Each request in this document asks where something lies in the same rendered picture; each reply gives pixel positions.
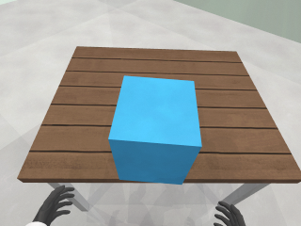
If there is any robot right hand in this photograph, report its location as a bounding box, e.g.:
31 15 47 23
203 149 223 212
214 201 246 226

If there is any table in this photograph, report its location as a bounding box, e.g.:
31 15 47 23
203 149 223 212
17 46 301 212

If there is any robot left hand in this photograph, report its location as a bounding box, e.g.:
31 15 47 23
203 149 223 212
32 185 75 226

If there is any carton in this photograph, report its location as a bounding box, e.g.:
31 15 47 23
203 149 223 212
108 75 202 185

